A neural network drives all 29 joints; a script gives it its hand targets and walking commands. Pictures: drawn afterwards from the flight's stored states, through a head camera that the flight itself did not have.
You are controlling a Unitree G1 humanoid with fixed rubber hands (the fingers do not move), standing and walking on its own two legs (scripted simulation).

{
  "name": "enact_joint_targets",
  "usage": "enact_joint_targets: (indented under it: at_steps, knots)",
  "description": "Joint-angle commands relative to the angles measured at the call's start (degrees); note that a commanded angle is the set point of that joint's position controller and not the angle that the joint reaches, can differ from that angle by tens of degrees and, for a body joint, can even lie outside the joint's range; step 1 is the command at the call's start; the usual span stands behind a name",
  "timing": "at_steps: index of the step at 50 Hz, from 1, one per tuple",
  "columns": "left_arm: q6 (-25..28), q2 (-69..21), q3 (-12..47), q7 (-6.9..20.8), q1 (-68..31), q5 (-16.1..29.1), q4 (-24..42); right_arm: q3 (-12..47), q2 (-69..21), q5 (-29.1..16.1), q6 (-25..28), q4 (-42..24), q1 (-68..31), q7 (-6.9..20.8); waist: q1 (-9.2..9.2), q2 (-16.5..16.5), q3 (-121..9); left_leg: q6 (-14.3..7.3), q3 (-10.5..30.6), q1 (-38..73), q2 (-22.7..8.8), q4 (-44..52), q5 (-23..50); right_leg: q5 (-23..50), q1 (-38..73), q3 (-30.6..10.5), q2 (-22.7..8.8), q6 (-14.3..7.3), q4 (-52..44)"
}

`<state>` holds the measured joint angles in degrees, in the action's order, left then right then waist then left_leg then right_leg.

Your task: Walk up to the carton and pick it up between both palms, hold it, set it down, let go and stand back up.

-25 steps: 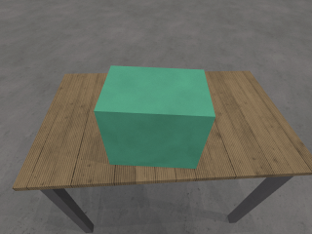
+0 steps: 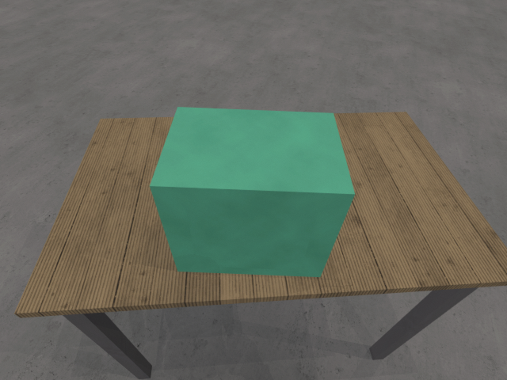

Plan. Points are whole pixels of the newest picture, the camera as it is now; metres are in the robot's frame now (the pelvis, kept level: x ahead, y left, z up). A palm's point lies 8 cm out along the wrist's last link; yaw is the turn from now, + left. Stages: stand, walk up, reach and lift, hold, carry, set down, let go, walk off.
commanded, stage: stand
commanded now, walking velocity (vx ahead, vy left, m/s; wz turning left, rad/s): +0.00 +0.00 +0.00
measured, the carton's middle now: (252, 195) +0.42 +0.01 +0.06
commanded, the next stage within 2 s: none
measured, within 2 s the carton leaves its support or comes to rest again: neither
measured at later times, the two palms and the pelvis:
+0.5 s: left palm out of the picture -0.02 +0.20 -0.15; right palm out of the picture -0.03 -0.20 -0.15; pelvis +0.01 +0.00 +0.00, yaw +0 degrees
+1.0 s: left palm out of the picture -0.02 +0.20 -0.15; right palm out of the picture -0.03 -0.19 -0.15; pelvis +0.01 +0.01 +0.00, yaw +0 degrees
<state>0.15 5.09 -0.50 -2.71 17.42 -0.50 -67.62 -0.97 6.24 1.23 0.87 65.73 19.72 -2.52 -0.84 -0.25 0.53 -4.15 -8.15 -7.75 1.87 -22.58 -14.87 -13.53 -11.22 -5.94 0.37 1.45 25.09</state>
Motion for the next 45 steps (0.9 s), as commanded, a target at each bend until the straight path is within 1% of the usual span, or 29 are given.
enact_joint_targets:
  at_steps: [1,3,7,8,9,14,15,17,18,19,20,21,23,25,26,27,28,29,30,31,32,34,35,37,39,41,42,44,45]
  knots:
    - [0.5,4.2,-0.5,-0.3,4.6,0.0,0.5,-0.4,3.8,0.1,0.6,-0.5,4.9,-0.3,0.53,1.2,3.5,-1.3,8.2,2.3,-9.2,4.6,9.8,9.2,-4.8,-1.5,-3.6,-2.7,-3.1]
    - [0.5,3.2,-0.2,-0.3,4.0,0.0,0.9,-0.6,4.7,-0.3,0.4,0.0,5.0,-0.6,0.58,0.1,4.3,-0.6,7.3,1.6,-8.4,4.2,9.4,10.6,-4.6,-1.7,-3.7,-2.9,-3.1]
    - [0.0,3.8,-0.4,-0.5,3.7,0.1,0.3,-0.6,4.6,-0.3,0.6,-0.7,4.2,-0.4,-0.14,0.2,3.3,-1.0,8.2,2.5,-9.2,4.2,8.9,10.5,-4.3,-1.3,-3.2,-2.3,-2.7]
    - [0.1,2.8,-0.2,-0.3,3.6,0.0,0.4,-0.7,4.9,-0.1,0.5,-0.8,4.1,-0.4,0.42,1.2,4.7,-0.9,8.4,1.6,-9.1,4.5,8.9,10.4,-4.2,-1.5,-3.3,-2.4,-3.0]
    - [0.1,3.6,-0.3,-0.4,3.5,0.0,0.6,-0.5,4.3,-0.4,0.4,-0.6,4.9,-0.4,-0.08,1.6,4.0,-0.9,8.4,2.1,-9.2,4.4,8.7,10.0,-4.0,-1.5,-3.4,-2.4,-2.8]
    - [0.0,4.2,-0.5,-0.4,4.3,0.3,0.2,-0.2,3.9,-0.3,0.4,-0.3,5.3,-0.4,0.15,-0.5,4.4,-0.9,7.8,2.0,-9.1,4.0,10.2,10.6,-4.1,-1.6,-3.5,-2.4,-2.8]
    - [0.1,3.7,-0.3,-0.3,4.7,0.5,-0.2,-0.2,4.1,-0.2,0.4,-0.2,5.4,-0.5,0.13,1.2,4.1,-1.0,8.1,2.2,-9.2,4.4,9.2,9.9,-3.4,-1.3,-3.6,-2.5,-3.1]
    - [0.0,4.4,-0.5,-0.3,2.8,0.2,0.6,-0.3,4.5,-0.2,0.4,-0.3,4.7,-0.5,0.08,0.7,6.1,-0.8,8.0,1.2,-9.0,4.4,10.2,10.6,-4.9,-1.7,-3.6,-2.6,-3.5]
    - [0.0,4.2,-0.4,-0.3,3.4,-0.1,0.3,-0.2,3.5,-0.1,0.4,-0.5,3.8,-0.4,0.01,-0.7,5.1,-0.7,7.8,2.4,-8.9,4.2,9.9,10.6,-4.5,-1.9,-3.5,-2.7,-3.3]
    - [0.1,5.1,-0.8,-0.4,4.5,0.1,-0.2,-0.3,4.3,-0.2,0.4,-0.4,4.6,-0.5,0.3,1.0,5.0,-0.7,7.9,2.7,-9.1,4.3,10.2,10.4,-4.4,-1.0,-3.4,-2.4,-3.0]
    - [0.1,5.5,-0.9,-0.4,3.4,0.1,0.2,-0.3,4.6,-0.3,0.4,-0.1,5.6,-0.5,-0.53,0.7,4.5,-0.7,8.0,2.2,-9.5,4.3,10.6,10.4,-4.0,-1.1,-3.5,-2.4,-2.9]
    - [0.2,3.3,-0.2,-0.5,4.1,0.3,-0.1,-0.5,5.2,-0.3,0.5,-0.3,5.1,-0.4,-0.06,-0.7,3.7,-0.6,7.7,2.4,-8.9,4.6,9.7,9.7,-3.1,-1.8,-3.4,-2.6,-3.2]
    - [0.0,5.0,-0.8,-0.4,3.9,0.4,-0.1,-0.4,5.0,-0.1,0.6,-0.1,5.2,-0.5,-0.05,1.1,4.7,-0.8,7.8,3.1,-8.8,4.0,13.0,10.7,-4.1,-0.9,-3.1,-2.3,-2.7]
    - [0.0,3.6,-0.3,-0.5,5.5,0.6,-0.4,-0.2,4.6,-0.3,0.7,0.1,5.5,-0.5,0.76,-1.2,4.1,-0.8,7.8,3.7,-8.9,4.1,14.4,10.0,-3.4,-1.0,-3.6,-2.6,-3.3]
    - [0.1,4.2,-0.5,-0.5,3.4,0.4,0.0,-0.6,5.6,-0.3,0.7,-0.2,4.4,-0.5,0.04,0.9,4.2,-0.6,7.6,3.8,-9.2,3.8,15.4,10.6,-4.2,-0.5,-3.1,-2.6,-2.5]
    - [0.0,3.8,-0.3,-0.3,3.0,0.1,0.3,-0.4,5.3,-0.1,0.5,-0.1,4.7,-0.6,0.12,0.0,4.6,-0.8,8.0,2.9,-9.7,3.8,16.7,10.4,-3.7,-0.8,-3.4,-2.7,-2.7]
    - [0.0,3.2,-0.3,-0.3,4.1,0.5,0.1,-0.1,4.0,-0.3,0.5,-0.2,4.9,-0.5,0.46,-0.3,4.2,-0.8,7.8,2.8,-9.6,3.7,15.2,10.4,-3.1,-0.9,-3.6,-2.6,-2.5]
    - [-0.1,3.6,-0.3,-0.2,3.9,0.3,-0.2,-0.1,3.7,-0.3,0.6,0.0,5.0,-0.5,0.18,1.5,3.4,-0.7,7.9,3.5,-9.4,3.6,14.3,10.1,-3.3,-0.4,-3.4,-2.4,-2.4]
    - [-0.1,4.6,-0.6,-0.3,4.0,0.5,0.2,-0.1,3.8,-0.5,0.6,0.1,5.4,-0.4,0.42,0.4,3.9,-0.9,8.1,2.7,-9.4,3.8,13.2,10.4,-3.0,-0.9,-3.5,-2.6,-2.2]
    - [0.0,3.4,-0.3,-0.3,4.3,0.1,-0.1,-0.3,4.9,-0.1,0.5,0.2,4.9,-0.6,0.75,0.8,3.9,-1.0,8.4,2.7,-9.3,4.2,12.4,10.1,-3.0,-0.9,-3.6,-2.4,-2.5]
    - [-0.2,3.8,-0.3,-0.3,2.7,0.1,0.5,-0.3,4.4,-0.2,0.4,0.0,5.2,-0.7,-0.26,0.9,4.9,-0.8,7.7,2.7,-9.5,4.0,12.2,9.8,-4.4,-0.5,-3.6,-2.1,-2.4]
    - [-0.1,4.5,-0.4,-0.6,3.9,0.3,0.2,-0.5,5.6,0.0,0.5,-0.3,4.7,-0.8,0.36,0.0,4.4,-1.0,8.3,2.4,-9.8,4.5,11.0,8.7,-3.7,-0.6,-3.4,-2.4,-2.4]
    - [-0.1,5.1,-0.5,-0.4,2.9,0.3,0.4,-0.4,4.8,-0.1,0.4,0.0,4.6,-0.6,0.0,-0.4,5.1,-1.0,8.5,2.4,-9.3,4.7,10.5,9.2,-4.1,-0.9,-3.3,-2.4,-2.3]
    - [-0.3,3.8,-0.2,-0.4,4.5,0.1,-0.3,-0.1,3.3,-0.3,0.3,0.1,5.6,-0.5,0.24,-0.1,6.5,-0.9,7.9,0.8,-8.6,4.5,8.7,9.9,-3.7,-1.0,-3.7,-2.2,-3.2]
    - [-0.2,3.3,0.0,-0.3,4.1,0.0,-0.3,-0.1,3.4,-0.4,0.3,0.0,5.8,-0.4,-0.42,1.0,5.8,-0.6,7.8,2.2,-8.7,4.7,7.4,9.6,-4.1,-1.0,-3.7,-2.3,-3.6]
    - [-0.1,3.1,0.0,-0.3,3.8,0.3,0.2,0.0,3.6,-0.2,0.3,0.0,5.2,-0.4,0.36,-0.4,4.6,-0.7,8.6,2.6,-9.2,5.1,9.1,8.9,-3.6,-0.8,-3.6,-2.2,-2.8]
    - [-0.2,3.8,0.0,-0.4,3.6,0.2,0.2,-0.1,3.4,-0.3,0.4,-0.1,5.4,-0.5,-0.35,0.4,4.8,-0.8,8.4,3.0,-9.2,4.9,9.8,8.7,-4.2,-0.9,-3.6,-2.1,-2.7]
    - [-0.1,3.3,0.1,-0.4,2.8,0.3,0.4,-0.3,4.5,-0.4,0.5,-0.3,5.4,-0.6,-0.36,0.6,5.1,-0.4,8.9,2.7,-9.9,5.4,12.8,8.6,-4.4,-0.6,-3.5,-2.3,-2.5]
    - [-0.1,4.0,-0.1,-0.6,3.5,0.4,0.4,-0.2,3.5,-0.3,0.4,0.0,5.6,-0.5,0.2,-0.1,5.0,-1.0,8.6,1.8,-9.5,5.4,11.1,8.7,-3.4,-0.8,-3.7,-2.1,-2.7]
